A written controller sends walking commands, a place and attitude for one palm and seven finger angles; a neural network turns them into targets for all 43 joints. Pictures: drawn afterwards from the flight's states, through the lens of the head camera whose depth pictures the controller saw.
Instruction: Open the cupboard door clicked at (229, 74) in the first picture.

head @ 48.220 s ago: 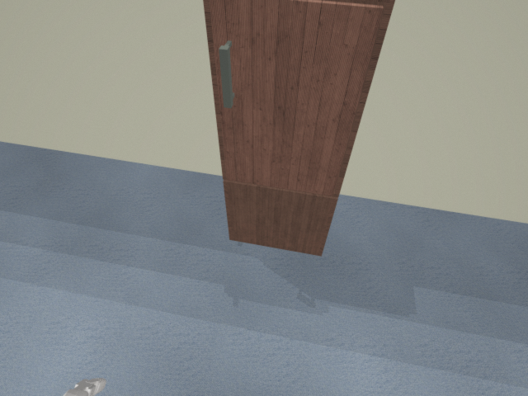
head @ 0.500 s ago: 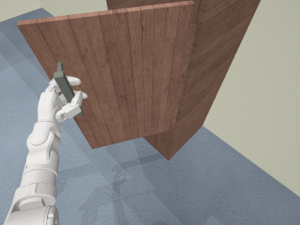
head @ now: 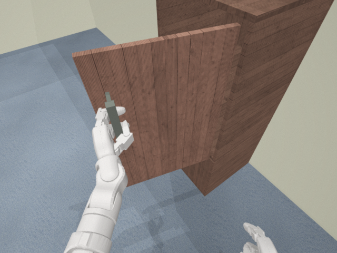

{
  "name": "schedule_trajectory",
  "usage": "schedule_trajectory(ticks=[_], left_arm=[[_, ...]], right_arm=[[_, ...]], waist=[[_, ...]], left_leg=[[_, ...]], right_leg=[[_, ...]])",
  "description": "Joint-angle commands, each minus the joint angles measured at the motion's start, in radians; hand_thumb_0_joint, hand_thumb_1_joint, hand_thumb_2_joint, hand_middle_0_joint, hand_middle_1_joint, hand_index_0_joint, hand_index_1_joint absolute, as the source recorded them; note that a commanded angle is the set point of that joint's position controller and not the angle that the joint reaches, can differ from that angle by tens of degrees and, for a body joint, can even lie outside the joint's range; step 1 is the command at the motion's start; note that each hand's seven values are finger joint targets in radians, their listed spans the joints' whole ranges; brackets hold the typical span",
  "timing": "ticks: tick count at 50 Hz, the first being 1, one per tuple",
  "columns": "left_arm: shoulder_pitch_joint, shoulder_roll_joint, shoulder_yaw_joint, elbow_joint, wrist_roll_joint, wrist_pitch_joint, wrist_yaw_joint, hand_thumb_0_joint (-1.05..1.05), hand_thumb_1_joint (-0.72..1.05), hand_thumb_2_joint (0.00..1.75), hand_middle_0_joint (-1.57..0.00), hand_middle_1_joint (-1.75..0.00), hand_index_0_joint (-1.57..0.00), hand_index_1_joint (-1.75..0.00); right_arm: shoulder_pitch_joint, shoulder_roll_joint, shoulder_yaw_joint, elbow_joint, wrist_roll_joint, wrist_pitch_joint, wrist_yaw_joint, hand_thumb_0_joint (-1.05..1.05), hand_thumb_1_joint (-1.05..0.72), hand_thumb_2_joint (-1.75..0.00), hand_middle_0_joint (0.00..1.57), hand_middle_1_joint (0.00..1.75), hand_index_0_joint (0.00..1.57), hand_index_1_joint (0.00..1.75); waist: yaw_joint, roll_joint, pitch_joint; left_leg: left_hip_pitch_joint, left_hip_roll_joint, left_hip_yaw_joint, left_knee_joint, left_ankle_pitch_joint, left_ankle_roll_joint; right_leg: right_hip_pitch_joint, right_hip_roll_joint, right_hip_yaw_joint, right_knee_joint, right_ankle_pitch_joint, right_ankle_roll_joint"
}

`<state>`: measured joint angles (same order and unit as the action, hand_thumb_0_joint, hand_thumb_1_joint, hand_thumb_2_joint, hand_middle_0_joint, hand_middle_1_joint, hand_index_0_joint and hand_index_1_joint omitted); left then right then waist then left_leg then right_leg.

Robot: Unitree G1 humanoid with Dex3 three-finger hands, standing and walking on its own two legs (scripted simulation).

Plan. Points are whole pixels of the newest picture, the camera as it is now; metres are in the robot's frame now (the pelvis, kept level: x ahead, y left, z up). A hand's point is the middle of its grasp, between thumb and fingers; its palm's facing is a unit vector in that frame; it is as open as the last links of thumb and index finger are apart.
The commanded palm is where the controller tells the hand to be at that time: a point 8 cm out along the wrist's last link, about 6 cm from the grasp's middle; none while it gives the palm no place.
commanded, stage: pull the door open along its arc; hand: left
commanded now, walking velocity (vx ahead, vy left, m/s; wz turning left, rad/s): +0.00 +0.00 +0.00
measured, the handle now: (115, 121) +0.41 +0.16 +0.09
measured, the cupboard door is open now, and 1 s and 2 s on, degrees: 75 92 92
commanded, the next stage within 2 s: open thumb and fingers to let go in 0.30 s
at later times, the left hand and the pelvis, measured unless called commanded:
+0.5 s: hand (150, 162) +0.29 +0.06 +0.09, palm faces +0.31 -0.95 -0.01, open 5.9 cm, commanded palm +0.24 +0.10 +0.09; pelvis +0.01 +0.00 +0.00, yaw +1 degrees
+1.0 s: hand (145, 165) +0.28 +0.07 +0.10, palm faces +0.33 -0.94 +0.00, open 13.5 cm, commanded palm +0.24 +0.10 +0.09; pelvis -0.01 +0.00 +0.00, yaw +1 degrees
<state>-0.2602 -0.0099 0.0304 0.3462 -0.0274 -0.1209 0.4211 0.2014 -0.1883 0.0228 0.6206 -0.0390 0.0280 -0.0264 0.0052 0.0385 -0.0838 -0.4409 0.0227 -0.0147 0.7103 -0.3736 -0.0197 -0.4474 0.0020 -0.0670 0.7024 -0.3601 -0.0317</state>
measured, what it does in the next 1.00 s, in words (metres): stands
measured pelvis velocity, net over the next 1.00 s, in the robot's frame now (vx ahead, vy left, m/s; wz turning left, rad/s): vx -0.01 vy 0.00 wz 0.01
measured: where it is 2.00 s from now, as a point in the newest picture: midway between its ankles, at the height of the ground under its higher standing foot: outside the picture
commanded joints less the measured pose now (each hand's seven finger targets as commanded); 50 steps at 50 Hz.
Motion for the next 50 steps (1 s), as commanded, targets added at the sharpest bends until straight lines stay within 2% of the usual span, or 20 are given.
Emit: schedule_trajectory(ticks=[1,5,8,11,12,14,15,16,18,19,20,23,27,30,31,35,40,42,47,50], left_arm=[[-0.135,-0.002,-0.052,-0.337,0.008,-0.091,-0.024,0.0,0.9,0.9,-0.4,-1.35,-0.4,-1.35],[0.073,-0.043,-0.109,-0.487,0.012,-0.068,-0.007,0.0,0.9,0.9,-0.4,-1.35,-0.4,-1.35],[0.226,-0.077,-0.168,-0.619,0.041,-0.044,0.023,0.0,0.9,0.9,-0.4,-1.35,-0.4,-1.35],[0.364,-0.102,-0.223,-0.709,0.077,-0.019,0.06,0.0,0.9,0.9,-0.4,-1.35,-0.4,-1.35],[0.359,-0.111,-0.246,-0.729,0.094,-0.01,0.075,0.0,0.9,0.9,-0.4,-1.35,-0.4,-1.35],[0.356,-0.134,-0.284,-0.719,0.129,0.008,0.111,0.0,0.9,0.9,-0.4,-1.35,-0.4,-1.35],[0.345,-0.161,-0.305,-0.712,0.132,0.017,0.124,0.0,0.9,0.9,-0.4,-1.35,-0.4,-1.35],[0.319,-0.171,-0.309,-0.698,0.125,0.025,0.136,0.0,0.9,0.9,-0.4,-1.35,-0.4,-1.35],[0.223,-0.159,-0.286,-0.669,0.111,0.037,0.155,0.0,0.9,0.9,-0.4,-1.35,-0.4,-1.35],[0.165,-0.145,-0.273,-0.645,0.108,0.041,0.162,0.0,0.9,0.9,-0.4,-1.35,-0.4,-1.35],[0.159,-0.155,-0.274,-0.629,0.105,0.046,0.163,0.0,0.9,0.9,-0.4,-1.35,-0.4,-1.35],[0.19,-0.166,-0.278,-0.609,0.099,0.055,0.15,0.0,0.69,0.81,-0.38,-1.33,-0.38,-1.33],[0.136,-0.189,-0.31,-0.605,0.105,0.056,0.13,0.0,0.41,0.69,-0.36,-1.3,-0.36,-1.3],[0.178,-0.177,-0.301,-0.634,0.103,0.056,0.117,0.0,0.2,0.6,-0.35,-1.27,-0.35,-1.27],[0.177,-0.184,-0.312,-0.641,0.104,0.058,0.114,0.0,0.13,0.57,-0.35,-1.27,-0.35,-1.27],[0.132,-0.175,-0.309,-0.622,0.105,0.059,0.11,0.0,-0.15,0.45,-0.32,-1.24,-0.32,-1.24],[0.139,-0.166,-0.3,-0.619,0.101,0.054,0.105,0.0,-0.5,0.3,-0.3,-1.2,-0.3,-1.2],[0.153,-0.167,-0.299,-0.618,0.099,0.054,0.104,0.0,-0.5,0.3,-0.3,-1.2,-0.3,-1.2],[0.154,-0.191,-0.323,-0.629,0.112,0.047,0.121,0.0,-0.5,0.3,-0.26,-0.95,-0.26,-0.95],[0.101,-0.178,-0.317,-0.6,0.114,0.043,0.127,0.0,-0.5,0.3,-0.23,-0.8,-0.23,-0.8]], right_arm=[[-0.052,-0.109,-0.051,-0.153,0.002,-0.042,-0.002,0.0,-0.9,-0.9,0.2,0.3,0.2,0.3],[-0.077,-0.103,-0.051,-0.187,0.004,-0.048,0.008,0.0,-0.9,-0.9,0.2,0.3,0.2,0.3],[-0.091,-0.094,-0.052,-0.208,0.003,-0.051,0.016,0.0,-0.9,-0.9,0.2,0.3,0.2,0.3],[-0.108,-0.086,-0.053,-0.227,-0.003,-0.05,0.022,0.0,-0.9,-0.9,0.2,0.3,0.2,0.3],[-0.11,-0.085,-0.052,-0.229,-0.007,-0.051,0.024,0.0,-0.9,-0.9,0.2,0.3,0.2,0.3],[-0.116,-0.082,-0.051,-0.226,-0.014,-0.051,0.025,0.0,-0.9,-0.9,0.2,0.3,0.2,0.3],[-0.13,-0.076,-0.048,-0.223,-0.015,-0.05,0.027,0.0,-0.9,-0.9,0.2,0.3,0.2,0.3],[-0.142,-0.074,-0.045,-0.217,-0.014,-0.049,0.028,0.0,-0.9,-0.9,0.2,0.3,0.2,0.3],[-0.161,-0.074,-0.038,-0.202,-0.014,-0.043,0.022,0.0,-0.9,-0.9,0.2,0.3,0.2,0.3],[-0.164,-0.073,-0.034,-0.188,-0.013,-0.037,0.016,0.0,-0.9,-0.9,0.2,0.3,0.2,0.3],[-0.173,-0.071,-0.035,-0.187,-0.015,-0.035,0.012,0.0,-0.9,-0.9,0.2,0.3,0.2,0.3],[-0.168,-0.064,-0.031,-0.19,-0.014,-0.022,0.011,0.0,-0.9,-0.9,0.2,0.3,0.2,0.3],[-0.163,-0.063,-0.029,-0.196,-0.014,-0.005,0.014,0.0,-0.9,-0.9,0.2,0.3,0.2,0.3],[-0.157,-0.062,-0.032,-0.209,-0.013,0.004,0.017,0.0,-0.9,-0.9,0.2,0.3,0.2,0.3],[-0.161,-0.062,-0.031,-0.212,-0.012,0.008,0.018,0.0,-0.9,-0.9,0.2,0.3,0.2,0.3],[-0.167,-0.066,-0.026,-0.209,-0.013,0.01,0.014,0.0,-0.9,-0.9,0.2,0.3,0.2,0.3],[-0.166,-0.067,-0.028,-0.213,-0.013,0.0,0.008,0.0,-0.9,-0.9,0.2,0.3,0.2,0.3],[-0.166,-0.066,-0.026,-0.215,-0.011,-0.001,0.008,0.0,-0.9,-0.9,0.2,0.3,0.2,0.3],[-0.161,-0.069,-0.032,-0.216,-0.012,-0.016,0.013,0.0,-0.9,-0.9,0.2,0.3,0.2,0.3],[-0.165,-0.074,-0.031,-0.205,-0.012,-0.023,0.011,0.0,-0.9,-0.9,0.2,0.3,0.2,0.3]], waist=[[0.008,-0.077,-0.273],[0.028,-0.104,-0.24],[0.03,-0.091,-0.212],[0.032,-0.114,-0.178],[0.023,-0.105,-0.17],[0.013,-0.134,-0.125],[0.01,-0.114,-0.117],[0.006,-0.097,-0.103],[0.0,-0.099,-0.099],[-0.007,-0.126,-0.087],[-0.002,-0.118,-0.101],[0.01,-0.114,-0.14],[0.0,-0.103,-0.147],[0.012,-0.1,-0.182],[0.011,-0.086,-0.173],[-0.004,-0.11,-0.136],[0.008,-0.118,-0.161],[0.012,-0.109,-0.155],[0.011,-0.099,-0.156],[0.001,-0.108,-0.126]], left_leg=[[0.098,-0.026,0.039,-0.08,0.316,0.028],[0.104,-0.024,0.042,-0.1,0.319,0.03],[0.12,-0.02,0.044,-0.103,0.33,0.03],[0.12,-0.021,0.043,-0.094,0.314,0.032],[0.119,-0.024,0.043,-0.084,0.305,0.033],[0.115,-0.024,0.031,-0.067,0.281,0.035],[0.117,-0.026,0.032,-0.06,0.262,0.034],[0.117,-0.031,0.031,-0.052,0.239,0.033],[0.117,-0.039,0.028,-0.047,0.205,0.033],[0.119,-0.04,0.022,-0.048,0.189,0.033],[0.128,-0.042,0.025,-0.046,0.195,0.034],[0.135,-0.043,0.025,-0.054,0.243,0.033],[0.144,-0.036,0.015,-0.06,0.267,0.032],[0.145,-0.033,0.016,-0.059,0.305,0.029],[0.144,-0.032,0.016,-0.057,0.303,0.029],[0.131,-0.031,0.007,-0.055,0.257,0.031],[0.126,-0.035,0.007,-0.054,0.241,0.033],[0.119,-0.035,0.009,-0.058,0.237,0.032],[0.12,-0.031,0.008,-0.056,0.231,0.032],[0.111,-0.033,0.004,-0.057,0.183,0.033]], right_leg=[[0.226,-0.016,0.031,-0.099,0.419,0.007],[0.26,-0.02,0.031,-0.112,0.425,0.009],[0.258,-0.02,0.023,-0.11,0.421,0.006],[0.25,-0.022,0.026,-0.116,0.402,0.006],[0.239,-0.025,0.031,-0.118,0.395,0.007],[0.206,-0.025,0.032,-0.13,0.35,0.005],[0.185,-0.026,0.034,-0.135,0.318,0.005],[0.168,-0.028,0.038,-0.146,0.283,0.004],[0.146,-0.03,0.042,-0.161,0.223,0.005],[0.137,-0.032,0.044,-0.177,0.189,0.008],[0.14,-0.033,0.048,-0.175,0.198,0.009],[0.18,-0.032,0.038,-0.148,0.304,0.009],[0.177,-0.028,0.025,-0.122,0.341,0.006],[0.205,-0.026,0.019,-0.101,0.397,0.002],[0.198,-0.025,0.019,-0.099,0.392,0.0],[0.163,-0.026,0.021,-0.114,0.32,0.003],[0.168,-0.027,0.028,-0.118,0.288,0.002],[0.17,-0.026,0.025,-0.118,0.279,0.0],[0.154,-0.022,0.021,-0.114,0.245,-0.003],[0.122,-0.024,0.025,-0.132,0.167,-0.001]])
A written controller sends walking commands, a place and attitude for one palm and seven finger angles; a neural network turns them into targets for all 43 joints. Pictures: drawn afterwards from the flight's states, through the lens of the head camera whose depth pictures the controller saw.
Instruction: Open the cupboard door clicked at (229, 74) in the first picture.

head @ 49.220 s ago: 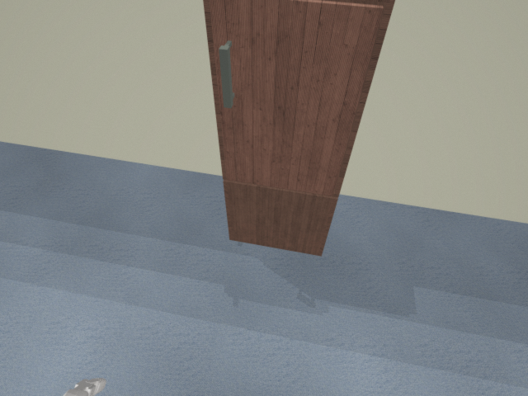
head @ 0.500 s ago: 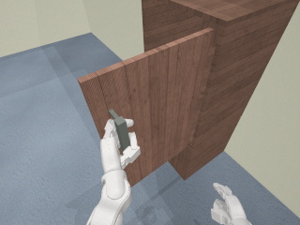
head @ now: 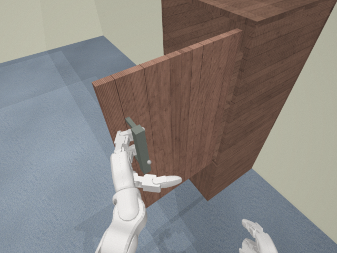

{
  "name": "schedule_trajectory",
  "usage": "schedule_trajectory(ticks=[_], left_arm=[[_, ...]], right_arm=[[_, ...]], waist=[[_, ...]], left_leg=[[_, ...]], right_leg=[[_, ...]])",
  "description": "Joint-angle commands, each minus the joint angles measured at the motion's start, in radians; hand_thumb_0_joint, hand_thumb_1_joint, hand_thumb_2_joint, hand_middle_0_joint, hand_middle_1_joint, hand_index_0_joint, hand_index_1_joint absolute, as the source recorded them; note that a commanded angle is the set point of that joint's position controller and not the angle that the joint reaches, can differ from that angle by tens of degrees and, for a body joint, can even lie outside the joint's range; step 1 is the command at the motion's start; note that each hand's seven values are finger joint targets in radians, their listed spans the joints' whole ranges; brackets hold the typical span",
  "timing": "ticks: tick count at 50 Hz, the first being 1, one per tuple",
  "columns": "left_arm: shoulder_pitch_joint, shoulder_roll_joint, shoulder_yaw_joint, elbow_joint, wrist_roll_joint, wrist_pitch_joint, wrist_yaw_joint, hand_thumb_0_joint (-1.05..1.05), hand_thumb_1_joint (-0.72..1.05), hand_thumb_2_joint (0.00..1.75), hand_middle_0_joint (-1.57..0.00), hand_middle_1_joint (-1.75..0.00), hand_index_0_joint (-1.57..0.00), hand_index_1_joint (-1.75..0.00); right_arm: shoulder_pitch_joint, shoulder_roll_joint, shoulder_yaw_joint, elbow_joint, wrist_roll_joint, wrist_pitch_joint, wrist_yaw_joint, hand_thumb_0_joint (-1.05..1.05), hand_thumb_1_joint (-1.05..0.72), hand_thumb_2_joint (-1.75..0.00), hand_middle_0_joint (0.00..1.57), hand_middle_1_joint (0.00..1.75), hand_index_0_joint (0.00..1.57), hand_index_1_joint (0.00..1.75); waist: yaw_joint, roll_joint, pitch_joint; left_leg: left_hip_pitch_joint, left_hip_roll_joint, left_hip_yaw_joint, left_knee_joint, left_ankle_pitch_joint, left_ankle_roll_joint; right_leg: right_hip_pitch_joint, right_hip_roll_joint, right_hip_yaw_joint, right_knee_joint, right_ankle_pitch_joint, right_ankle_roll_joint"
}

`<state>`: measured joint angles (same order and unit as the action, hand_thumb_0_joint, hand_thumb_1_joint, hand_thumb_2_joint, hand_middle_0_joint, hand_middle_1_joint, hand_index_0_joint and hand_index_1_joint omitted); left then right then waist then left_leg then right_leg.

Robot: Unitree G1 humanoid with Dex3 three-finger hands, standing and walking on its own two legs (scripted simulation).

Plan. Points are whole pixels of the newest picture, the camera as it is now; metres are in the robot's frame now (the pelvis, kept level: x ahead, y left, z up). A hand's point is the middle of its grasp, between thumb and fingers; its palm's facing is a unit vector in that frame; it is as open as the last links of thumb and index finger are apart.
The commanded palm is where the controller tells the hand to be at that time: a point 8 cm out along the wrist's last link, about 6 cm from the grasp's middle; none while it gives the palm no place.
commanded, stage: open thumb and fingers to let go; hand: left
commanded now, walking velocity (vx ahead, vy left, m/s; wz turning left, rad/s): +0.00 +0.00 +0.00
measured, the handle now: (138, 146) +0.34 +0.10 +0.09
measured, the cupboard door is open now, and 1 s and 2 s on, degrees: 92 92 92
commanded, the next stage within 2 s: slide the hand sideways off the handle in 0.22 s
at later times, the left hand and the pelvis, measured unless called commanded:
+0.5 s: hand (144, 174) +0.26 +0.07 +0.09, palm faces -0.11 -0.99 -0.08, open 16.2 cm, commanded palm +0.24 +0.11 +0.09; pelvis -0.02 +0.01 +0.00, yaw +1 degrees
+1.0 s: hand (132, 186) +0.24 +0.10 +0.09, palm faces -0.10 -1.00 -0.02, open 16.3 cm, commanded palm +0.20 +0.15 +0.09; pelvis +0.00 +0.01 +0.00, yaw -1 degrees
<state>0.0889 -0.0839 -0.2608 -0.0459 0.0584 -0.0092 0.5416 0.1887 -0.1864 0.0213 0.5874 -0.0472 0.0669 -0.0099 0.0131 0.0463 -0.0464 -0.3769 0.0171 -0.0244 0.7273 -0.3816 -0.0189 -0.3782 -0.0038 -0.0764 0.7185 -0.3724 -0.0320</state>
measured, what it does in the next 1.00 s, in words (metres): stands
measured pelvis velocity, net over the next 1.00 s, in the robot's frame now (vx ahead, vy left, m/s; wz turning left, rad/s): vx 0.00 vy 0.01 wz -0.02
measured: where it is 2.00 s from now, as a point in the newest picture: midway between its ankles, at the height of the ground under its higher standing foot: outside the picture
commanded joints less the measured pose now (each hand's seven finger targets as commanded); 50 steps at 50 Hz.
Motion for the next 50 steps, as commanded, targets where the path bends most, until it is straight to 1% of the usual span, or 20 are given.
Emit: schedule_trajectory(ticks=[1,10,11,15,16,17,18,20,22,23,25,27,30,33,34,38,40,44,46,50], left_arm=[[-0.255,-0.1,-0.022,-0.204,0.028,-0.071,0.007,0.0,-0.5,0.3,-0.22,-0.75,-0.22,-0.75],[-0.323,-0.106,-0.014,-0.134,0.029,-0.073,0.024,0.0,-0.5,0.3,-0.15,-0.3,-0.15,-0.3],[-0.35,-0.111,-0.016,-0.144,0.029,-0.074,0.028,0.0,-0.5,0.3,-0.15,-0.3,-0.15,-0.3],[-0.374,-0.101,0.005,-0.107,0.019,-0.07,0.027,0.0,-0.5,0.3,-0.15,-0.3,-0.15,-0.3],[-0.377,-0.104,0.002,-0.127,0.019,-0.075,0.028,0.0,-0.5,0.3,-0.15,-0.3,-0.15,-0.3],[-0.339,-0.023,-0.186,-0.089,0.109,-0.111,-0.182,0.0,-0.5,0.3,-0.15,-0.3,-0.15,-0.3],[-0.386,0.058,-0.099,-0.15,0.068,-0.156,-0.294,0.0,-0.5,0.3,-0.15,-0.3,-0.15,-0.3],[-0.411,0.112,-0.081,-0.193,0.015,-0.198,-0.462,0.0,-0.5,0.3,-0.15,-0.3,-0.15,-0.3],[-0.368,0.105,-0.068,-0.164,-0.079,-0.192,-0.599,0.0,-0.5,0.3,-0.15,-0.3,-0.15,-0.3],[-0.356,0.089,-0.046,-0.168,-0.13,-0.18,-0.627,0.0,-0.5,0.3,-0.15,-0.3,-0.15,-0.3],[-0.306,0.046,-0.023,-0.154,-0.193,-0.154,-0.624,0.0,-0.5,0.3,-0.15,-0.3,-0.15,-0.3],[-0.24,0.057,0.018,-0.18,-0.205,-0.14,-0.585,0.0,-0.5,0.3,-0.15,-0.3,-0.15,-0.3],[-0.195,0.11,0.052,-0.227,-0.159,-0.137,-0.528,0.0,-0.5,0.3,-0.15,-0.3,-0.15,-0.3],[-0.15,0.123,0.045,-0.269,-0.113,-0.138,-0.504,0.0,-0.5,0.3,-0.15,-0.3,-0.15,-0.3],[-0.124,0.154,0.067,-0.268,-0.106,-0.137,-0.502,0.0,-0.5,0.3,-0.15,-0.3,-0.15,-0.3],[-0.052,0.192,0.121,-0.311,-0.12,-0.127,-0.512,0.0,-0.5,0.3,-0.15,-0.3,-0.15,-0.3],[-0.02,0.192,0.128,-0.357,-0.13,-0.13,-0.518,0.0,-0.5,0.3,-0.15,-0.3,-0.15,-0.3],[0.048,0.204,0.146,-0.402,-0.152,-0.149,-0.532,0.0,-0.5,0.3,-0.15,-0.3,-0.15,-0.3],[0.058,0.21,0.148,-0.429,-0.16,-0.162,-0.548,0.0,-0.5,0.3,-0.15,-0.3,-0.15,-0.3],[0.178,0.241,0.185,-0.458,-0.17,-0.174,-0.577,0.0,-0.5,0.3,-0.15,-0.3,-0.15,-0.3]], right_arm=[[-0.156,-0.076,-0.031,-0.171,-0.003,-0.064,-0.008,0.0,-0.9,-0.9,0.2,0.3,0.2,0.3],[-0.162,-0.074,-0.027,-0.157,-0.004,-0.065,-0.011,0.0,-0.9,-0.9,0.2,0.3,0.2,0.3],[-0.164,-0.073,-0.026,-0.155,-0.007,-0.066,-0.011,0.0,-0.9,-0.9,0.2,0.3,0.2,0.3],[-0.169,-0.072,-0.024,-0.148,-0.005,-0.06,-0.013,0.0,-0.9,-0.9,0.2,0.3,0.2,0.3],[-0.174,-0.072,-0.026,-0.152,-0.005,-0.061,-0.012,0.0,-0.9,-0.9,0.2,0.3,0.2,0.3],[-0.093,-0.105,-0.021,-0.118,-0.005,-0.06,-0.004,0.0,-0.9,-0.9,0.2,0.3,0.2,0.3],[-0.077,-0.103,-0.025,-0.157,0.008,-0.066,-0.013,0.0,-0.9,-0.9,0.2,0.3,0.2,0.3],[-0.077,-0.102,-0.019,-0.176,0.025,-0.081,-0.03,0.0,-0.9,-0.9,0.2,0.3,0.2,0.3],[-0.084,-0.103,-0.005,-0.202,0.045,-0.11,-0.037,0.0,-0.9,-0.9,0.2,0.3,0.2,0.3],[-0.094,-0.103,-0.001,-0.212,0.055,-0.125,-0.04,0.0,-0.9,-0.9,0.2,0.3,0.2,0.3],[-0.1,-0.102,0.004,-0.219,0.068,-0.157,-0.038,0.0,-0.9,-0.9,0.2,0.3,0.2,0.3],[-0.098,-0.108,0.0,-0.228,0.067,-0.18,-0.03,0.0,-0.9,-0.9,0.2,0.3,0.2,0.3],[-0.089,-0.112,-0.004,-0.234,0.061,-0.193,-0.015,0.0,-0.9,-0.9,0.2,0.3,0.2,0.3],[-0.078,-0.109,-0.008,-0.245,0.056,-0.195,-0.006,0.0,-0.9,-0.9,0.2,0.3,0.2,0.3],[-0.072,-0.113,-0.008,-0.241,0.054,-0.194,-0.004,0.0,-0.9,-0.9,0.2,0.3,0.2,0.3],[-0.08,-0.113,-0.004,-0.254,0.055,-0.188,-0.011,0.0,-0.9,-0.9,0.2,0.3,0.2,0.3],[-0.083,-0.109,-0.003,-0.262,0.056,-0.191,-0.014,0.0,-0.9,-0.9,0.2,0.3,0.2,0.3],[-0.064,-0.112,-0.004,-0.258,0.055,-0.212,-0.02,0.0,-0.9,-0.9,0.2,0.3,0.2,0.3],[-0.051,-0.115,-0.006,-0.256,0.056,-0.225,-0.022,0.0,-0.9,-0.9,0.2,0.3,0.2,0.3],[-0.031,-0.119,-0.012,-0.263,0.056,-0.241,-0.022,0.0,-0.9,-0.9,0.2,0.3,0.2,0.3]], waist=[[-0.006,-0.122,-0.159],[-0.001,-0.123,-0.159],[-0.003,-0.103,-0.171],[-0.007,-0.145,-0.148],[-0.001,-0.117,-0.172],[-0.076,-0.172,-0.104],[-0.051,-0.149,-0.171],[-0.043,-0.049,-0.226],[-0.043,-0.045,-0.196],[-0.037,-0.054,-0.187],[-0.031,-0.076,-0.141],[-0.008,-0.115,-0.153],[0.005,-0.104,-0.151],[0.008,-0.077,-0.149],[0.012,-0.084,-0.149],[0.016,-0.096,-0.129],[0.019,-0.061,-0.14],[0.008,-0.086,-0.144],[-0.003,-0.066,-0.147],[0.007,-0.053,-0.17]], left_leg=[[0.047,-0.029,0.015,-0.073,0.177,0.033],[0.049,-0.029,0.013,-0.087,0.163,0.032],[0.057,-0.031,0.014,-0.085,0.168,0.033],[0.052,-0.03,0.011,-0.094,0.141,0.032],[0.061,-0.031,0.014,-0.092,0.144,0.032],[0.085,-0.028,0.013,-0.096,0.18,0.049],[0.061,-0.032,0.014,-0.095,0.198,0.055],[0.089,-0.035,0.019,-0.089,0.202,0.053],[0.075,-0.037,0.01,-0.096,0.168,0.051],[0.067,-0.036,0.005,-0.103,0.146,0.047],[0.053,-0.029,-0.013,-0.121,0.105,0.036],[0.043,-0.026,-0.018,-0.128,0.095,0.032],[0.03,-0.024,-0.009,-0.13,0.091,0.032],[0.033,-0.02,-0.001,-0.121,0.116,0.033],[0.026,-0.021,0.0,-0.12,0.121,0.033],[0.001,-0.023,0.016,-0.112,0.108,0.034],[0.012,-0.023,0.018,-0.11,0.126,0.033],[0.01,-0.023,0.016,-0.089,0.161,0.035],[0.008,-0.025,0.016,-0.079,0.168,0.035],[0.002,-0.028,0.02,-0.058,0.218,0.036]], right_leg=[[0.047,-0.019,0.039,-0.159,0.15,-0.001],[0.042,-0.015,0.032,-0.164,0.116,-0.004],[0.04,-0.015,0.033,-0.161,0.123,-0.003],[0.035,-0.017,0.034,-0.183,0.076,0.0],[0.037,-0.016,0.038,-0.179,0.078,-0.002],[0.006,-0.014,0.056,-0.148,0.198,-0.003],[0.038,-0.016,0.049,-0.115,0.259,-0.004],[0.057,-0.019,0.058,-0.096,0.283,-0.007],[0.051,-0.012,0.049,-0.103,0.248,-0.008],[0.048,-0.008,0.041,-0.111,0.215,-0.006],[0.023,-0.002,0.016,-0.116,0.145,-0.002],[0.021,0.001,0.007,-0.113,0.113,0.002],[0.02,-0.004,0.016,-0.107,0.095,0.003],[0.013,-0.003,0.019,-0.088,0.122,-0.001],[0.025,-0.003,0.022,-0.089,0.127,-0.003],[0.033,-0.002,0.034,-0.098,0.125,0.001],[0.039,-0.001,0.031,-0.092,0.143,0.0],[0.042,0.004,0.029,-0.086,0.194,0.004],[0.032,0.002,0.03,-0.076,0.213,0.007],[0.049,0.0,0.032,-0.055,0.287,0.009]])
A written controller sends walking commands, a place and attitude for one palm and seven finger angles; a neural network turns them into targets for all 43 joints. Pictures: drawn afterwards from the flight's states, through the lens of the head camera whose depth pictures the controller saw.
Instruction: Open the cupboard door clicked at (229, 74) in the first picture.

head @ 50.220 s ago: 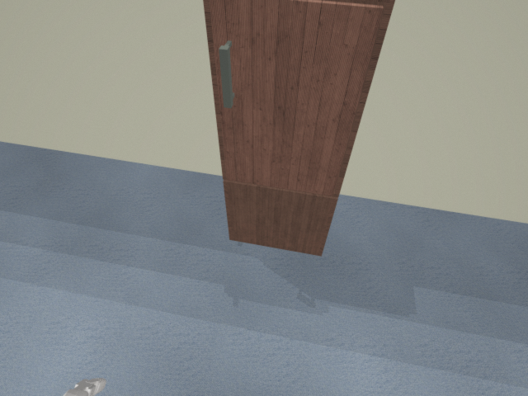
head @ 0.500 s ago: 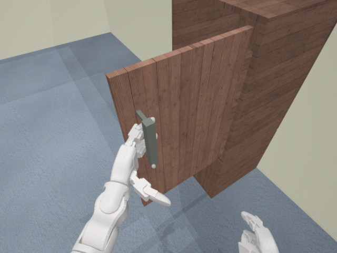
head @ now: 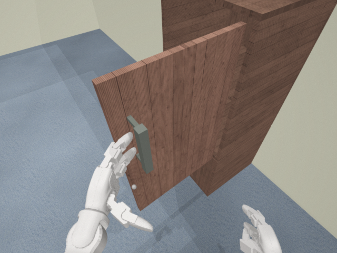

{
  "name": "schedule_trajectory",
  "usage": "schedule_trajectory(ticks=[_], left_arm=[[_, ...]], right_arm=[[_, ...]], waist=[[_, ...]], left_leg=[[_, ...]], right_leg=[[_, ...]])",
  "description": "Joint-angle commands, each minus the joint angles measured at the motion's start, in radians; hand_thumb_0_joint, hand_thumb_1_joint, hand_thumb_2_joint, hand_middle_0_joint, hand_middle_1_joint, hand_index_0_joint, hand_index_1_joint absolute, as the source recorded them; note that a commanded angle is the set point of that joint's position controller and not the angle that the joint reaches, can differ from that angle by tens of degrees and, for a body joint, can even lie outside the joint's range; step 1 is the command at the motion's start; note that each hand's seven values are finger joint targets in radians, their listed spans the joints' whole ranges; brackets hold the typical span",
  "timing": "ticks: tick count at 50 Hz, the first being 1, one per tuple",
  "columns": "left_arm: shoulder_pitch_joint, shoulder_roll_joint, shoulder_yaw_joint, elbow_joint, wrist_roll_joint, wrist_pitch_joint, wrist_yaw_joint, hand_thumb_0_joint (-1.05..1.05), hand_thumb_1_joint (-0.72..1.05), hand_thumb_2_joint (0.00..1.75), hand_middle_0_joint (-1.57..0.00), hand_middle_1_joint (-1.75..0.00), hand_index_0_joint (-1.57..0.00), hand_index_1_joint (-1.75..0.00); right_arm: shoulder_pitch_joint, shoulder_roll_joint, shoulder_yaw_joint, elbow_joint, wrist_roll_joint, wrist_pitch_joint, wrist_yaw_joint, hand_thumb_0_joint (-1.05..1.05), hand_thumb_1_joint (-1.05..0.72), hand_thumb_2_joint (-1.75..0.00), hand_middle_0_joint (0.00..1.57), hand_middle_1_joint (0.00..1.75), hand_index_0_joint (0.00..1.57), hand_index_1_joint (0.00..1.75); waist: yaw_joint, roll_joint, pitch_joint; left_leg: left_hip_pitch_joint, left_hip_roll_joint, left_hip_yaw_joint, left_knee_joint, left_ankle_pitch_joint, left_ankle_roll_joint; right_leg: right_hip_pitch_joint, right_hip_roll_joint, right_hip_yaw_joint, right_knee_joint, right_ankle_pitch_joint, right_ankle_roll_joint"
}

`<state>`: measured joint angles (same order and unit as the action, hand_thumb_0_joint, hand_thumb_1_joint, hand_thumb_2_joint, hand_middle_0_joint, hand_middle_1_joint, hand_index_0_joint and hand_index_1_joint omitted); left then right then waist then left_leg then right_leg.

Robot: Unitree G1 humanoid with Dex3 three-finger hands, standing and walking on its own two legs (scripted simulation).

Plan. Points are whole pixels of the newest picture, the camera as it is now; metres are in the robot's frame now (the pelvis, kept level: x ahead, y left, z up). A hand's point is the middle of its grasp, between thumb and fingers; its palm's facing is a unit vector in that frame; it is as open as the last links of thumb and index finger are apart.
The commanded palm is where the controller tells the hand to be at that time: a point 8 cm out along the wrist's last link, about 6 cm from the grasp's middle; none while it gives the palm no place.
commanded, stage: slide the hand sideways off the handle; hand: left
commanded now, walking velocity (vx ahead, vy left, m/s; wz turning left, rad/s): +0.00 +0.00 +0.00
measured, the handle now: (140, 145) +0.33 +0.09 +0.10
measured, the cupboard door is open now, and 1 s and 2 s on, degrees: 92 92 92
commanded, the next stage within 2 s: draw the hand back to the body in 0.52 s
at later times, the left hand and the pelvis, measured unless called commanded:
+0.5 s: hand (108, 209) +0.19 +0.13 +0.09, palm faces -0.05 -1.00 -0.05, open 16.3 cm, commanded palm +0.16 +0.19 +0.09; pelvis +0.01 -0.01 -0.01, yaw +1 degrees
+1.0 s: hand (85, 205) +0.18 +0.17 +0.12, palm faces -0.03 -1.00 -0.09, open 16.3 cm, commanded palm +0.15 +0.22 +0.13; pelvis +0.00 +0.00 +0.00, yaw +1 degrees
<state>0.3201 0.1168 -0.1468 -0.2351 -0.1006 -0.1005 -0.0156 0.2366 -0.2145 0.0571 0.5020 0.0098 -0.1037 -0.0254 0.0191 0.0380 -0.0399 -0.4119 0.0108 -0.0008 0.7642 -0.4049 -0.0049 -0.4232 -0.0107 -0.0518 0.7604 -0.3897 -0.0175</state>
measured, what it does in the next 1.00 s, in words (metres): stands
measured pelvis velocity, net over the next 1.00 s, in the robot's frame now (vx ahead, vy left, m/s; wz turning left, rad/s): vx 0.00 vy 0.00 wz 0.02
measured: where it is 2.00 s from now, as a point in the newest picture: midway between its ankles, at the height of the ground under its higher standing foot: outside the picture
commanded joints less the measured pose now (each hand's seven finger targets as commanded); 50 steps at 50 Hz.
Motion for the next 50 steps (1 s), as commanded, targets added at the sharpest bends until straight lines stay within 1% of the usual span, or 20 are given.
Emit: schedule_trajectory(ticks=[1,5,10,14,17,19,20,23,27,29,30,34,35,37,39,41,45,46,48,50], left_arm=[[-0.02,0.039,0.071,-0.278,-0.016,-0.085,-0.029,0.0,-0.5,0.3,-0.15,-0.3,-0.15,-0.3],[0.032,0.067,0.098,-0.3,-0.033,-0.094,-0.066,0.0,-0.5,0.3,-0.15,-0.3,-0.15,-0.3],[0.072,0.084,0.117,-0.334,-0.055,-0.113,-0.1,0.0,-0.5,0.3,-0.15,-0.3,-0.15,-0.3],[0.149,0.122,0.175,-0.328,-0.08,-0.127,-0.129,0.0,-0.5,0.3,-0.15,-0.3,-0.15,-0.3],[0.199,0.135,0.203,-0.349,-0.102,-0.137,-0.152,0.0,-0.5,0.3,-0.15,-0.3,-0.15,-0.3],[0.197,0.129,0.2,-0.336,-0.111,-0.139,-0.165,0.0,-0.5,0.3,-0.15,-0.3,-0.15,-0.3],[0.192,0.146,0.216,-0.347,-0.115,-0.145,-0.169,0.0,-0.5,0.3,-0.15,-0.3,-0.15,-0.3],[0.203,0.14,0.209,-0.359,-0.124,-0.158,-0.183,0.0,-0.5,0.3,-0.15,-0.3,-0.15,-0.3],[0.171,0.142,0.202,-0.365,-0.129,-0.165,-0.186,0.0,-0.5,0.3,-0.15,-0.3,-0.15,-0.3],[0.165,0.155,0.208,-0.343,-0.12,-0.16,-0.18,0.0,-0.5,0.3,-0.15,-0.3,-0.15,-0.3],[0.158,0.133,0.186,-0.358,-0.121,-0.159,-0.179,0.0,-0.5,0.3,-0.15,-0.3,-0.15,-0.3],[0.158,0.201,0.256,-0.375,-0.113,-0.138,-0.156,0.0,-0.5,0.3,-0.15,-0.3,-0.15,-0.3],[0.16,0.187,0.25,-0.382,-0.114,-0.131,-0.155,0.0,-0.5,0.3,-0.15,-0.3,-0.15,-0.3],[0.167,0.186,0.262,-0.392,-0.125,-0.117,-0.153,0.0,-0.5,0.3,-0.15,-0.3,-0.15,-0.3],[0.171,0.183,0.268,-0.365,-0.135,-0.095,-0.157,0.0,-0.5,0.3,-0.15,-0.3,-0.15,-0.3],[0.151,0.21,0.306,-0.358,-0.148,-0.079,-0.168,0.0,-0.5,0.3,-0.15,-0.3,-0.15,-0.3],[0.148,0.21,0.309,-0.395,-0.164,-0.056,-0.195,0.0,-0.5,0.3,-0.15,-0.3,-0.15,-0.3],[0.156,0.222,0.328,-0.383,-0.168,-0.048,-0.199,0.0,-0.5,0.3,-0.15,-0.3,-0.15,-0.3],[0.122,0.215,0.312,-0.41,-0.17,-0.041,-0.213,0.0,-0.5,0.3,-0.15,-0.3,-0.15,-0.3],[0.113,0.228,0.332,-0.407,-0.178,-0.032,-0.215,0.0,-0.5,0.3,-0.15,-0.3,-0.15,-0.3]], right_arm=[[-0.075,-0.092,-0.049,-0.179,0.0,-0.074,-0.006,0.0,-0.9,-0.9,0.2,0.3,0.2,0.3],[-0.069,-0.1,-0.052,-0.187,0.002,-0.085,-0.011,0.0,-0.9,-0.9,0.2,0.3,0.2,0.3],[-0.054,-0.104,-0.055,-0.194,0.004,-0.106,-0.019,0.0,-0.9,-0.9,0.2,0.3,0.2,0.3],[-0.047,-0.108,-0.059,-0.193,0.006,-0.115,-0.024,0.0,-0.9,-0.9,0.2,0.3,0.2,0.3],[-0.051,-0.107,-0.062,-0.199,0.011,-0.119,-0.027,0.0,-0.9,-0.9,0.2,0.3,0.2,0.3],[-0.053,-0.109,-0.063,-0.196,0.012,-0.121,-0.029,0.0,-0.9,-0.9,0.2,0.3,0.2,0.3],[-0.055,-0.112,-0.064,-0.198,0.013,-0.123,-0.03,0.0,-0.9,-0.9,0.2,0.3,0.2,0.3],[-0.051,-0.113,-0.065,-0.202,0.016,-0.133,-0.033,0.0,-0.9,-0.9,0.2,0.3,0.2,0.3],[-0.049,-0.118,-0.065,-0.199,0.017,-0.145,-0.038,0.0,-0.9,-0.9,0.2,0.3,0.2,0.3],[-0.055,-0.12,-0.066,-0.193,0.017,-0.147,-0.041,0.0,-0.9,-0.9,0.2,0.3,0.2,0.3],[-0.056,-0.118,-0.064,-0.2,0.017,-0.151,-0.04,0.0,-0.9,-0.9,0.2,0.3,0.2,0.3],[-0.063,-0.115,-0.062,-0.195,0.019,-0.151,-0.043,0.0,-0.9,-0.9,0.2,0.3,0.2,0.3],[-0.069,-0.112,-0.058,-0.201,0.021,-0.151,-0.043,0.0,-0.9,-0.9,0.2,0.3,0.2,0.3],[-0.07,-0.109,-0.056,-0.2,0.024,-0.153,-0.044,0.0,-0.9,-0.9,0.2,0.3,0.2,0.3],[-0.08,-0.11,-0.053,-0.192,0.025,-0.155,-0.047,0.0,-0.9,-0.9,0.2,0.3,0.2,0.3],[-0.082,-0.117,-0.052,-0.183,0.028,-0.156,-0.051,0.0,-0.9,-0.9,0.2,0.3,0.2,0.3],[-0.092,-0.119,-0.045,-0.181,0.03,-0.173,-0.054,0.0,-0.9,-0.9,0.2,0.3,0.2,0.3],[-0.088,-0.119,-0.046,-0.174,0.032,-0.173,-0.055,0.0,-0.9,-0.9,0.2,0.3,0.2,0.3],[-0.088,-0.124,-0.044,-0.174,0.034,-0.181,-0.055,0.0,-0.9,-0.9,0.2,0.3,0.2,0.3],[-0.095,-0.125,-0.041,-0.165,0.034,-0.189,-0.057,0.0,-0.9,-0.9,0.2,0.3,0.2,0.3]], waist=[[0.002,-0.062,-0.181],[-0.007,-0.083,-0.159],[-0.011,-0.051,-0.156],[0.001,-0.082,-0.174],[0.005,-0.059,-0.175],[-0.006,-0.077,-0.146],[-0.003,-0.064,-0.144],[-0.003,-0.03,-0.143],[-0.017,-0.062,-0.143],[-0.015,-0.056,-0.124],[-0.016,-0.051,-0.131],[0.008,-0.022,-0.154],[0.009,-0.013,-0.15],[0.014,-0.01,-0.153],[0.01,-0.045,-0.12],[0.01,-0.058,-0.102],[0.018,-0.007,-0.122],[0.017,-0.021,-0.108],[0.01,0.001,-0.101],[0.013,0.003,-0.09]], left_leg=[[0.033,-0.021,-0.004,-0.092,0.252,0.022],[0.005,-0.024,-0.003,-0.07,0.245,0.025],[-0.01,-0.028,-0.007,-0.046,0.236,0.025],[-0.035,-0.031,-0.007,-0.028,0.252,0.024],[-0.042,-0.032,-0.005,-0.019,0.254,0.022],[-0.059,-0.033,-0.007,-0.011,0.236,0.023],[-0.064,-0.032,-0.009,-0.011,0.23,0.023],[-0.059,-0.032,-0.013,-0.012,0.21,0.022],[-0.07,-0.031,-0.02,0.0,0.181,0.024],[-0.081,-0.03,-0.02,0.004,0.166,0.025],[-0.078,-0.031,-0.021,0.0,0.156,0.024],[-0.064,-0.029,-0.023,-0.018,0.153,0.024],[-0.059,-0.028,-0.023,-0.027,0.148,0.023],[-0.046,-0.027,-0.023,-0.038,0.159,0.023],[-0.053,-0.025,-0.025,-0.046,0.146,0.024],[-0.052,-0.023,-0.024,-0.054,0.125,0.024],[-0.008,-0.025,-0.028,-0.077,0.169,0.025],[-0.006,-0.023,-0.028,-0.08,0.177,0.025],[0.016,-0.024,-0.032,-0.093,0.178,0.024],[0.02,-0.024,-0.033,-0.102,0.163,0.024]], right_leg=[[0.1,0.007,0.006,-0.091,0.323,-0.005],[0.086,0.007,0.014,-0.088,0.331,0.003],[0.063,0.005,0.017,-0.076,0.314,0.004],[0.09,0.002,0.03,-0.069,0.347,0.005],[0.086,0.001,0.03,-0.06,0.366,0.008],[0.072,0.0,0.037,-0.069,0.341,0.011],[0.064,0.0,0.036,-0.066,0.328,0.011],[0.038,0.005,0.024,-0.059,0.272,0.004],[0.019,0.005,0.029,-0.064,0.223,0.008],[0.008,0.005,0.035,-0.071,0.188,0.005],[0.004,0.003,0.031,-0.068,0.174,0.007],[0.03,0.006,0.026,-0.07,0.153,-0.001],[0.031,0.006,0.021,-0.072,0.149,-0.001],[0.043,0.008,0.014,-0.078,0.168,0.0],[0.044,0.009,0.015,-0.098,0.149,0.003],[0.044,0.007,0.021,-0.12,0.117,0.007],[0.075,0.009,0.006,-0.119,0.18,0.003],[0.077,0.011,0.002,-0.123,0.193,0.004],[0.07,0.014,-0.007,-0.127,0.196,0.005],[0.076,0.013,-0.007,-0.14,0.173,0.005]])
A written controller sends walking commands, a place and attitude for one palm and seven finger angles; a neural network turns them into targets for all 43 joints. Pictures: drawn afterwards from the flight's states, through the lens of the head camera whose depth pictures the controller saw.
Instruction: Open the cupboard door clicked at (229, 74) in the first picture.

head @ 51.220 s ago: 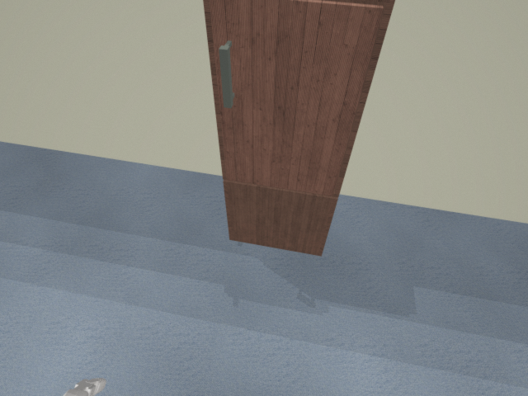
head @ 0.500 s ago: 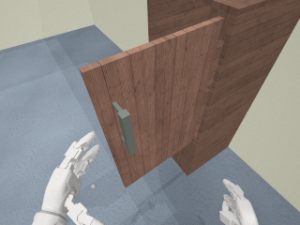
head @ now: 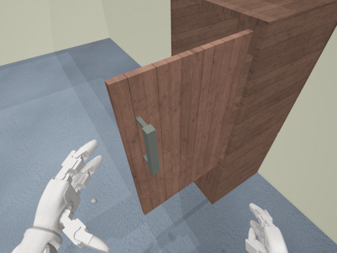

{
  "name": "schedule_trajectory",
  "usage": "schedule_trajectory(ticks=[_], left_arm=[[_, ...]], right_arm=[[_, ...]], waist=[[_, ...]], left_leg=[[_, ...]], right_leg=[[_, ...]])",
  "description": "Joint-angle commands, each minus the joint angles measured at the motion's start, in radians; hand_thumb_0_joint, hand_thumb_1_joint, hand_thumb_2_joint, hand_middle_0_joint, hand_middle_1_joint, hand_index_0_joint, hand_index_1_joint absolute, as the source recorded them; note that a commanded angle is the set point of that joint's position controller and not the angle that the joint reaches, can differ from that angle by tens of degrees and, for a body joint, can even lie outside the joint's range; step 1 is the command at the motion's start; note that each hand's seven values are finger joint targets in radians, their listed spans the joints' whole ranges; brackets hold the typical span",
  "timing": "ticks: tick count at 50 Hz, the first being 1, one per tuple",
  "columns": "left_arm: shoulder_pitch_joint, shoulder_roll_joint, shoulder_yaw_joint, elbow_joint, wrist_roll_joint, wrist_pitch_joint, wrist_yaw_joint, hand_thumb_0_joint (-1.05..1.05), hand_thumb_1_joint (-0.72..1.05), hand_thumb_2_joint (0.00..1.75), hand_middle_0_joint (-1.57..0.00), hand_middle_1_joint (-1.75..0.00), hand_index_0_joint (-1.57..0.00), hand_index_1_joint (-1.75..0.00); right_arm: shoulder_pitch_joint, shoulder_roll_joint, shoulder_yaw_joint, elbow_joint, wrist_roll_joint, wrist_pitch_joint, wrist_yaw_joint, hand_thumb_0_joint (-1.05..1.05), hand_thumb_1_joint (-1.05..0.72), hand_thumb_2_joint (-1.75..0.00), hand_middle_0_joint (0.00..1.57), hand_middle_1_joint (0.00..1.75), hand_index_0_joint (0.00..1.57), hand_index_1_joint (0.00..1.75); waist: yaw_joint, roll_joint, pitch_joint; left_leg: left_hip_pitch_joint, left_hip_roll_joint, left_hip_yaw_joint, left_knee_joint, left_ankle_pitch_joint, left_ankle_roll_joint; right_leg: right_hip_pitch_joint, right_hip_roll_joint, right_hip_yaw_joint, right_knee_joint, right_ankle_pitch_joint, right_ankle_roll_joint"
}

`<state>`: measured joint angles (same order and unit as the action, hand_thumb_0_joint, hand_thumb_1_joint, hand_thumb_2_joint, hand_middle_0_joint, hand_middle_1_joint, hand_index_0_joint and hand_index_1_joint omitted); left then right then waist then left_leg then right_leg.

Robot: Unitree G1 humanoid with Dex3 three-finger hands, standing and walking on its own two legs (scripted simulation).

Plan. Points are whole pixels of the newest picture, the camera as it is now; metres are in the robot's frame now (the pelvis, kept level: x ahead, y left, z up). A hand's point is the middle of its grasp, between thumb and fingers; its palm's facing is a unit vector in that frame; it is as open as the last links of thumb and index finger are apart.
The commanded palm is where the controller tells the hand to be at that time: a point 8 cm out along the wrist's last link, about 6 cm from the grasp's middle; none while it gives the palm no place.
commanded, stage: draw the hand back to the body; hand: left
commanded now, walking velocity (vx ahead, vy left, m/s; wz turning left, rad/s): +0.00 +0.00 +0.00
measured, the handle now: (147, 146) +0.33 +0.08 +0.10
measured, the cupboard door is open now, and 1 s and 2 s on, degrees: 92 92 92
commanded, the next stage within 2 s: step back with the hand held close in 1.20 s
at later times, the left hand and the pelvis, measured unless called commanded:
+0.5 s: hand (51, 181) +0.20 +0.23 +0.15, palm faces +0.33 -0.87 -0.37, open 13.0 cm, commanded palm +0.16 +0.28 +0.17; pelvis +0.01 +0.01 +0.03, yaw -1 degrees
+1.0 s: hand (31, 160) +0.22 +0.26 +0.19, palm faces +0.44 -0.80 -0.40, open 7.7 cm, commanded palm +0.17 +0.30 +0.20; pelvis +0.02 +0.01 +0.04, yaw -2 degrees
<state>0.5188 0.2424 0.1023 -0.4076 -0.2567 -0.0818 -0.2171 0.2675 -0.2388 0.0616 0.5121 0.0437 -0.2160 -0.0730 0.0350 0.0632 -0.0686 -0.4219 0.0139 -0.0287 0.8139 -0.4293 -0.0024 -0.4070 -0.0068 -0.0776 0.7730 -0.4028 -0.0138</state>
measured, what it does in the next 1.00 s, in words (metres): stands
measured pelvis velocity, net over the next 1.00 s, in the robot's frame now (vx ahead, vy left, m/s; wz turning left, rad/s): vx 0.02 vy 0.01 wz -0.03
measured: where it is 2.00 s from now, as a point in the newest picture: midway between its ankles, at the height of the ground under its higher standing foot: outside the picture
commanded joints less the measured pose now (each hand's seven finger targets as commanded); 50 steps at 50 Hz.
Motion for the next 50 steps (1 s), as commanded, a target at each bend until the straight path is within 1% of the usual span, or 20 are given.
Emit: schedule_trajectory(ticks=[1,2,4,6,7,8,10,14,19,22,24,25,29,30,36,38,41,45,47,50], left_arm=[[-0.082,0.12,0.109,-0.221,-0.025,-0.044,-0.015,0.0,-0.5,0.3,-0.15,-0.3,-0.15,-0.3],[-0.084,0.114,0.111,-0.222,-0.028,-0.039,-0.02,0.0,-0.47,0.32,-0.15,-0.3,-0.15,-0.3],[-0.097,0.146,0.149,-0.213,-0.034,-0.028,-0.024,0.0,-0.4,0.34,-0.15,-0.3,-0.15,-0.3],[-0.087,0.143,0.161,-0.219,-0.043,-0.018,-0.036,0.0,-0.32,0.37,-0.16,-0.3,-0.16,-0.3],[-0.147,0.26,0.171,-0.349,0.113,-0.043,0.129,0.0,-0.29,0.39,-0.16,-0.3,-0.16,-0.3],[-0.047,0.166,0.131,-0.287,0.133,-0.027,0.2,0.0,-0.26,0.4,-0.16,-0.3,-0.16,-0.3],[-0.021,0.129,0.091,-0.26,0.173,-0.017,0.267,0.0,-0.18,0.43,-0.16,-0.3,-0.16,-0.3],[-0.048,0.176,0.131,-0.253,0.209,-0.032,0.326,0.0,-0.05,0.5,-0.17,-0.3,-0.17,-0.3],[-0.083,0.206,0.174,-0.245,0.225,-0.05,0.355,0.0,0.13,0.57,-0.17,-0.3,-0.17,-0.3],[-0.085,0.202,0.185,-0.254,0.226,-0.054,0.358,0.0,0.23,0.62,-0.18,-0.3,-0.18,-0.3],[-0.079,0.224,0.216,-0.234,0.225,-0.053,0.361,0.0,0.31,0.64,-0.18,-0.3,-0.18,-0.3],[-0.067,0.216,0.223,-0.227,0.223,-0.053,0.361,0.0,0.34,0.66,-0.18,-0.3,-0.18,-0.3],[-0.093,0.232,0.253,-0.212,0.221,-0.051,0.358,0.0,0.48,0.72,-0.19,-0.3,-0.19,-0.3],[-0.094,0.227,0.256,-0.209,0.218,-0.052,0.357,0.0,0.51,0.74,-0.19,-0.3,-0.19,-0.3],[-0.112,0.265,0.319,-0.225,0.213,-0.057,0.359,0.0,0.73,0.82,-0.19,-0.3,-0.19,-0.3],[-0.116,0.272,0.34,-0.207,0.208,-0.054,0.359,0.0,0.8,0.86,-0.2,-0.3,-0.2,-0.3],[-0.144,0.285,0.361,-0.193,0.205,-0.055,0.359,0.0,0.9,0.9,-0.2,-0.3,-0.2,-0.3],[-0.121,0.246,0.323,-0.152,0.202,-0.049,0.351,0.0,0.9,0.9,-0.2,-0.3,-0.2,-0.3],[-0.145,0.263,0.331,-0.184,0.205,-0.055,0.351,0.0,0.9,0.9,-0.2,-0.3,-0.2,-0.3],[-0.142,0.275,0.339,-0.192,0.207,-0.056,0.354,0.0,0.9,0.9,-0.2,-0.3,-0.2,-0.3]], right_arm=[[-0.124,-0.101,-0.046,-0.169,0.0,-0.077,-0.011,0.0,-0.9,-0.9,0.2,0.3,0.2,0.3],[-0.126,-0.102,-0.046,-0.168,0.002,-0.078,-0.013,0.0,-0.9,-0.9,0.2,0.3,0.2,0.3],[-0.137,-0.104,-0.046,-0.157,0.001,-0.082,-0.016,0.0,-0.9,-0.9,0.2,0.3,0.2,0.3],[-0.14,-0.102,-0.045,-0.156,0.004,-0.087,-0.017,0.0,-0.9,-0.9,0.2,0.3,0.2,0.3],[-0.144,-0.087,-0.048,-0.155,-0.019,-0.073,-0.038,0.0,-0.9,-0.9,0.2,0.3,0.2,0.3],[-0.132,-0.069,-0.041,-0.145,-0.032,-0.067,-0.042,0.0,-0.9,-0.9,0.2,0.3,0.2,0.3],[-0.139,-0.069,-0.041,-0.122,-0.035,-0.049,-0.037,0.0,-0.9,-0.9,0.2,0.3,0.2,0.3],[-0.163,-0.08,-0.046,-0.095,-0.044,-0.025,-0.036,0.0,-0.9,-0.9,0.2,0.3,0.2,0.3],[-0.181,-0.083,-0.048,-0.07,-0.053,-0.015,-0.036,0.0,-0.9,-0.9,0.2,0.3,0.2,0.3],[-0.186,-0.082,-0.052,-0.058,-0.054,-0.008,-0.031,0.0,-0.9,-0.9,0.2,0.3,0.2,0.3],[-0.192,-0.085,-0.055,-0.047,-0.055,-0.002,-0.029,0.0,-0.9,-0.9,0.2,0.3,0.2,0.3],[-0.19,-0.083,-0.057,-0.045,-0.055,0.002,-0.027,0.0,-0.9,-0.9,0.2,0.3,0.2,0.3],[-0.201,-0.087,-0.063,-0.035,-0.054,0.018,-0.021,0.0,-0.9,-0.9,0.2,0.3,0.2,0.3],[-0.197,-0.084,-0.063,-0.035,-0.054,0.023,-0.019,0.0,-0.9,-0.9,0.2,0.3,0.2,0.3],[-0.197,-0.085,-0.073,-0.03,-0.052,0.039,-0.012,0.0,-0.9,-0.9,0.2,0.3,0.2,0.3],[-0.197,-0.085,-0.075,-0.027,-0.053,0.046,-0.011,0.0,-0.9,-0.9,0.2,0.3,0.2,0.3],[-0.203,-0.086,-0.077,-0.022,-0.05,0.056,-0.01,0.0,-0.9,-0.9,0.2,0.3,0.2,0.3],[-0.204,-0.091,-0.081,-0.024,-0.05,0.064,-0.005,0.0,-0.9,-0.9,0.2,0.3,0.2,0.3],[-0.207,-0.093,-0.085,-0.028,-0.051,0.065,-0.005,0.0,-0.9,-0.9,0.2,0.3,0.2,0.3],[-0.213,-0.089,-0.084,-0.026,-0.052,0.06,-0.009,0.0,-0.9,-0.9,0.2,0.3,0.2,0.3]], waist=[[0.001,-0.036,-0.051],[0.001,-0.034,-0.051],[0.007,-0.051,-0.054],[0.012,-0.031,-0.064],[0.04,-0.012,-0.039],[0.021,-0.019,0.012],[0.013,-0.04,0.039],[0.018,-0.009,0.039],[0.025,-0.009,0.018],[0.026,0.004,-0.003],[0.032,-0.023,0.002],[0.032,-0.034,0.0],[0.034,0.006,0.021],[0.033,-0.006,0.022],[0.039,0.009,-0.012],[0.04,-0.004,-0.007],[0.039,0.017,0.012],[0.036,-0.012,0.03],[0.037,-0.018,-0.001],[0.04,0.007,0.001]], left_leg=[[0.032,-0.024,-0.009,-0.159,0.186,0.021],[0.041,-0.025,-0.008,-0.165,0.183,0.021],[0.047,-0.023,-0.01,-0.172,0.192,0.023],[0.068,-0.024,-0.008,-0.184,0.214,0.021],[0.074,-0.015,0.008,-0.229,0.206,0.019],[0.083,-0.017,0.01,-0.243,0.192,0.014],[0.113,-0.008,0.013,-0.266,0.192,0.017],[0.173,-0.006,0.019,-0.322,0.213,0.018],[0.232,-0.001,0.017,-0.381,0.282,0.018],[0.266,0.0,0.022,-0.403,0.347,0.017],[0.272,0.003,0.021,-0.412,0.375,0.015],[0.278,0.005,0.022,-0.417,0.404,0.016],[0.299,0.006,0.031,-0.429,0.435,0.012],[0.3,0.008,0.027,-0.435,0.444,0.011],[0.337,0.013,0.035,-0.434,0.543,0.008],[0.339,0.013,0.039,-0.435,0.551,0.008],[0.339,0.012,0.044,-0.44,0.532,0.009],[0.339,0.014,0.044,-0.449,0.517,0.013],[0.35,0.01,0.044,-0.449,0.496,0.016],[0.352,0.008,0.049,-0.448,0.486,0.015]], right_leg=[[0.061,0.011,0.017,-0.158,0.182,0.0],[0.061,0.012,0.015,-0.165,0.178,0.001],[0.083,0.012,0.019,-0.177,0.183,-0.001],[0.098,0.013,0.011,-0.179,0.214,-0.001],[0.136,0.0,0.057,-0.23,0.198,-0.01],[0.121,-0.004,0.046,-0.253,0.175,-0.01],[0.136,-0.007,0.042,-0.283,0.163,-0.006],[0.191,-0.008,0.04,-0.33,0.171,-0.008],[0.264,-0.009,0.035,-0.356,0.232,-0.01],[0.302,-0.01,0.035,-0.36,0.293,-0.008],[0.323,-0.007,0.033,-0.372,0.316,-0.01],[0.333,-0.007,0.032,-0.369,0.342,-0.007],[0.34,-0.004,0.036,-0.39,0.363,-0.008],[0.344,-0.004,0.034,-0.389,0.365,-0.007],[0.371,-0.003,0.04,-0.391,0.435,-0.005],[0.371,-0.002,0.039,-0.397,0.448,-0.003],[0.367,-0.003,0.043,-0.408,0.439,-0.004],[0.36,-0.003,0.039,-0.418,0.428,0.0],[0.367,-0.002,0.042,-0.42,0.418,0.0],[0.367,-0.003,0.045,-0.422,0.418,0.0]])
